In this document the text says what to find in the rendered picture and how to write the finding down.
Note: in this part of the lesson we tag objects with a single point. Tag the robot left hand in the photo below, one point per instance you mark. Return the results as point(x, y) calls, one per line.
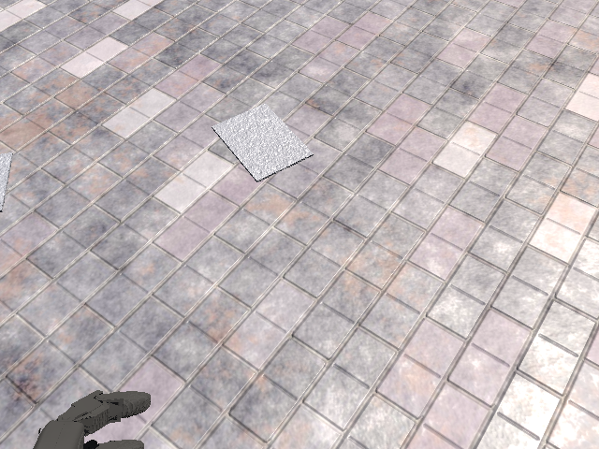
point(88, 415)

